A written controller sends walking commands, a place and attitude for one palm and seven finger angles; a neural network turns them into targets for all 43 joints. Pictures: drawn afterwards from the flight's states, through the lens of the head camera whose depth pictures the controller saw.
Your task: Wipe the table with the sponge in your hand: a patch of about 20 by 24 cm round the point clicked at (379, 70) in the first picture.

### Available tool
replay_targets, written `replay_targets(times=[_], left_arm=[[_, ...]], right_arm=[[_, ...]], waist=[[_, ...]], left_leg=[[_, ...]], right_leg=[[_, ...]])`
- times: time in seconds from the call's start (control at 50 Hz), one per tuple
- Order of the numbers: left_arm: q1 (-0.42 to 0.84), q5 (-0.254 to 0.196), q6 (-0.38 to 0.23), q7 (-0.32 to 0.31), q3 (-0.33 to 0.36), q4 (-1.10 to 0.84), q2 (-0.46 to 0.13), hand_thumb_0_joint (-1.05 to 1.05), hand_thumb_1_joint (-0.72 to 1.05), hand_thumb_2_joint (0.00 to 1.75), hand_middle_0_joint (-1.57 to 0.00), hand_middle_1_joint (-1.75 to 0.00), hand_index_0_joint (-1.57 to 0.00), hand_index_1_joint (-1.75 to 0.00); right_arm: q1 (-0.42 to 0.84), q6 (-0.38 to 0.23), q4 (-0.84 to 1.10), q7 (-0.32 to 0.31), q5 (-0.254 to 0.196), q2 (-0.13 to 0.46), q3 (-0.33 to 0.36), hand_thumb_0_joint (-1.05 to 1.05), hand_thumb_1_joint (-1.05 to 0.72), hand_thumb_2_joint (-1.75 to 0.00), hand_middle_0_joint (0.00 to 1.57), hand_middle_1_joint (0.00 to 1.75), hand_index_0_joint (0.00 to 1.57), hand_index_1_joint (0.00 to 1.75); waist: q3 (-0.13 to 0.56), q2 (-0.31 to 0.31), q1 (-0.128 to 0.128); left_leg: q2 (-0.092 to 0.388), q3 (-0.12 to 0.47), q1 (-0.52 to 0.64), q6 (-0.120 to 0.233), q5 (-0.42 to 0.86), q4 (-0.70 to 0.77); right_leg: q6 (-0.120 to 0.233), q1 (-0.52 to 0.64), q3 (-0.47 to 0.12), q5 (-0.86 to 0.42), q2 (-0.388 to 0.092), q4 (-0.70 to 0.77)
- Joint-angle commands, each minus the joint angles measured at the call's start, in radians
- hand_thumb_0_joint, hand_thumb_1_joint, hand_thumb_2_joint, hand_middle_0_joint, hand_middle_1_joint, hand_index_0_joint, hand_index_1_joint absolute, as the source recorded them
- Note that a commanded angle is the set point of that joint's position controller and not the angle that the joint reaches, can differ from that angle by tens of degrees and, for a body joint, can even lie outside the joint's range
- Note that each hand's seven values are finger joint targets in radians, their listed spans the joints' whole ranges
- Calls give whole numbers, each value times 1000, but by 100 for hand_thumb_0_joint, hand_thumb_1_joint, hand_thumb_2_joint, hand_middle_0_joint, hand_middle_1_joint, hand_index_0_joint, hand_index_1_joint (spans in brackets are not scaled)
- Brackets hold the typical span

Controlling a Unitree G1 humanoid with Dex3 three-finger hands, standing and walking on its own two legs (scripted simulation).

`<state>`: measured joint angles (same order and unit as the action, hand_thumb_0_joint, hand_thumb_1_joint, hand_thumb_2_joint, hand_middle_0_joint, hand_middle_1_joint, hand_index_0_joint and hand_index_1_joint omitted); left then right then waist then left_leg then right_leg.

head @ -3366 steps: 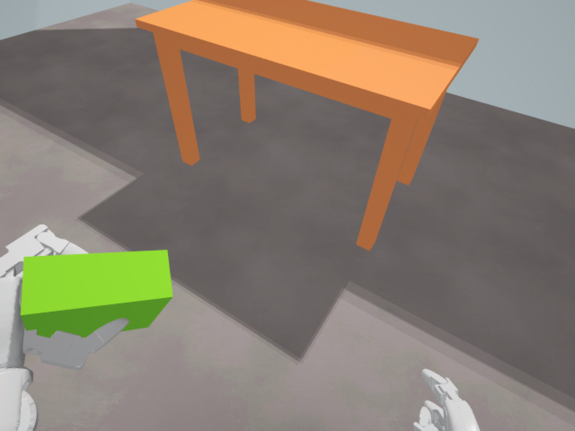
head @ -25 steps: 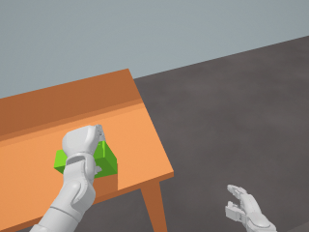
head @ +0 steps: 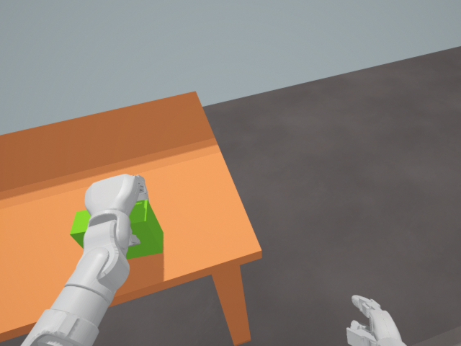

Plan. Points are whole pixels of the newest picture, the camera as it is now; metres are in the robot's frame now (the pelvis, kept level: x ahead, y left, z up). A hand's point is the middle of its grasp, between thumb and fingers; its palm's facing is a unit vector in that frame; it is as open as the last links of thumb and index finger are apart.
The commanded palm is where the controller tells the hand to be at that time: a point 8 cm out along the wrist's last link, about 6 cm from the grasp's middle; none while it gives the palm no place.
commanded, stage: wipe forward along the middle lane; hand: left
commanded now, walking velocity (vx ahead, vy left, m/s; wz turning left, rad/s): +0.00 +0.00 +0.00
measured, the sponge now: (125, 238) +0.31 +0.26 +0.01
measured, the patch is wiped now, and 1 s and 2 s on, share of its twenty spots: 1.00 1.00 1.00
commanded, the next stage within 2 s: slide back across to the first lane in 1.26 s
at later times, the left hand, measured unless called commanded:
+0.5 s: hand (124, 192) +0.37 +0.26 +0.07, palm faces -0.10 -0.03 -0.99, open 9.3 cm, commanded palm +0.36 +0.27 +0.11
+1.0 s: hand (119, 176) +0.42 +0.29 +0.07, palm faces -0.11 -0.02 -0.99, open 9.3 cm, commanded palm +0.41 +0.29 +0.11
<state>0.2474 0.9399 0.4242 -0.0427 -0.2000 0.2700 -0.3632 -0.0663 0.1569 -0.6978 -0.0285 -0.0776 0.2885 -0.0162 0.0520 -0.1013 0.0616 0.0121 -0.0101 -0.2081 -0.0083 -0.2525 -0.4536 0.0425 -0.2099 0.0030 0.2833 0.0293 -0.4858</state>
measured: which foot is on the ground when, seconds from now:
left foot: down 0.00-1.00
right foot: down 0.00-1.00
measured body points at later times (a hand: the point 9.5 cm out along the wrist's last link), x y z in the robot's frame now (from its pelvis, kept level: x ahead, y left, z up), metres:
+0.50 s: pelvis -0.02 +0.00 -0.01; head +0.00 -0.04 +0.44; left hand +0.37 +0.26 +0.13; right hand +0.11 -0.27 -0.14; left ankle -0.01 +0.13 -0.74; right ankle -0.02 -0.09 -0.74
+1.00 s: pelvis -0.02 +0.01 -0.01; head +0.02 -0.01 +0.44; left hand +0.42 +0.29 +0.13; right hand +0.07 -0.26 -0.14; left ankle -0.01 +0.13 -0.74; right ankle -0.02 -0.09 -0.74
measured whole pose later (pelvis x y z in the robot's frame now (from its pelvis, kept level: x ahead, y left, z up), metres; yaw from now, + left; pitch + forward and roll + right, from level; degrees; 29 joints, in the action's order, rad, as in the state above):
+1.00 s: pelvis -0.02 +0.01 -0.01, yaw +0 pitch +9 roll -1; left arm 0.79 1.01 0.15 -0.12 -0.06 1.03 -0.52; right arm -0.23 0.15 -0.74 -0.04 -0.08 0.29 0.01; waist 0.09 -0.06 -0.05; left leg 0.02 0.00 -0.47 0.00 -0.26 -0.57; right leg 0.03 -0.44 0.02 0.26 0.04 -0.54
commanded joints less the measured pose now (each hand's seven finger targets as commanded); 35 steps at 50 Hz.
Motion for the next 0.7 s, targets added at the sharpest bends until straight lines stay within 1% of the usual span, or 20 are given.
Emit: replay_targets(times=[0.0,0.04,0.06,0.08,0.14,0.16,0.2,0.26,0.28,0.34,0.36,0.4,0.44,0.48,0.5,0.54,0.56,0.62,0.66,0.68], left_arm=[[278,51,-10,-44,83,62,-185,0,10,130,-120,-160,-120,-160],[324,59,-21,-43,93,140,-209,0,10,130,-120,-160,-120,-160],[346,67,-29,-44,123,153,-250,0,10,130,-120,-160,-120,-160],[360,66,-42,-44,104,169,-228,0,10,130,-120,-160,-120,-160],[387,68,-75,-47,125,222,-257,0,10,130,-120,-160,-120,-160],[406,73,-83,-50,163,237,-306,0,10,130,-120,-160,-120,-160],[440,71,-99,-50,113,268,-254,0,10,130,-120,-160,-120,-160],[501,85,-115,-56,156,325,-315,0,10,130,-120,-160,-120,-160],[545,87,-127,-58,110,333,-271,0,10,130,-120,-160,-120,-160],[571,87,-153,-66,140,396,-305,0,10,130,-120,-160,-120,-160],[564,82,-158,-68,161,406,-322,0,10,130,-120,-160,-120,-160],[592,83,-179,-75,118,438,-275,0,10,130,-120,-160,-120,-160],[614,91,-192,-85,148,469,-317,0,10,130,-120,-160,-120,-160],[623,88,-207,-94,159,487,-325,0,10,130,-120,-160,-120,-160],[616,86,-211,-97,140,502,-301,0,10,130,-120,-160,-120,-160],[668,90,-219,-106,165,531,-352,0,10,130,-120,-160,-120,-160],[688,88,-223,-106,170,524,-359,0,10,130,-120,-160,-120,-160],[714,94,-225,-117,165,577,-370,0,10,130,-120,-160,-120,-160],[737,99,-230,-117,183,584,-395,0,10,130,-120,-160,-120,-160],[742,103,-233,-117,152,596,-366,0,10,130,-120,-160,-120,-160]], right_arm=[[147,-49,150,-16,-6,109,34,0,-90,-90,20,30,20,30],[129,-50,136,-21,-5,115,34,0,-90,-90,20,30,20,30],[122,-47,134,-23,-1,122,36,0,-90,-90,20,30,20,30],[105,-49,139,-24,-3,116,37,0,-90,-90,20,30,20,30],[91,-49,136,-28,-3,117,39,0,-90,-90,20,30,20,30],[81,-43,132,-28,0,125,40,0,-90,-90,20,30,20,30],[69,-45,134,-30,-4,116,39,0,-90,-90,20,30,20,30],[50,-39,127,-32,-2,128,45,0,-90,-90,20,30,20,30],[34,-42,124,-32,-4,122,45,0,-90,-90,20,30,20,30],[8,-43,111,-33,-2,129,51,0,-90,-90,20,30,20,30],[7,-40,113,-34,-2,130,53,0,-90,-90,20,30,20,30],[-16,-44,108,-31,-3,126,56,0,-90,-90,20,30,20,30],[-30,-42,96,-31,-2,133,59,0,-90,-90,20,30,20,30],[-44,-40,91,-29,-3,133,63,0,-90,-90,20,30,20,30],[-47,-41,94,-28,-4,131,62,0,-90,-90,20,30,20,30],[-57,-41,83,-27,-4,139,62,0,-90,-90,20,30,20,30],[-55,-41,86,-28,-6,136,63,0,-90,-90,20,30,20,30],[-76,-42,72,-26,-6,142,62,0,-90,-90,20,30,20,30],[-86,-40,71,-24,-6,141,66,0,-90,-90,20,30,20,30],[-94,-40,70,-23,-7,140,64,0,-90,-90,20,30,20,30]], waist=[[111,197,-22],[97,222,-29],[100,198,-23],[128,204,-29],[132,206,-29],[135,183,-26],[123,184,-41],[128,163,-37],[143,161,-54],[158,182,-57],[170,173,-46],[168,186,-63],[181,179,-63],[199,193,-65],[185,191,-68],[179,197,-75],[201,186,-72],[176,187,-90],[218,168,-85],[209,166,-98]], left_leg=[[-52,-16,-29,59,126,22],[-51,-18,-47,59,100,17],[-52,-13,-56,56,86,21],[-53,-18,-63,59,89,12],[-52,-19,-85,61,80,3],[-51,-11,-97,57,71,9],[-50,-21,-104,60,50,3],[-50,-10,-124,59,32,6],[-50,-14,-119,62,35,-2],[-47,-14,-136,64,40,-15],[-47,-10,-146,63,35,-7],[-44,-15,-147,66,35,-16],[-42,-14,-155,66,43,-23],[-41,-14,-164,66,47,-25],[-41,-16,-170,67,40,-25],[-39,-13,-187,68,21,-27],[-40,-11,-193,67,26,-21],[-36,-15,-199,69,17,-30],[-37,-10,-204,67,41,-31],[-39,-13,-200,69,36,-36]], right_leg=[[3,25,-47,-212,1,88],[-1,-1,-46,-182,0,93],[5,-5,-60,-161,2,96],[0,8,-49,-169,-2,85],[-2,6,-55,-174,-5,87],[4,5,-68,-154,-3,89],[-3,-16,-54,-126,-6,92],[4,-36,-59,-86,-4,94],[1,-41,-47,-93,-6,85],[0,-40,-50,-117,-6,83],[2,-29,-56,-106,-7,86],[-2,-48,-42,-112,-7,77],[-1,-48,-44,-131,-7,73],[-3,-38,-47,-135,-7,68],[-4,-48,-43,-133,-7,71],[-6,-60,-50,-109,-8,76],[-4,-48,-51,-109,-8,75],[-8,-75,-48,-109,-9,75],[-3,-56,-46,-135,-7,63],[-6,-70,-42,-132,-7,62]])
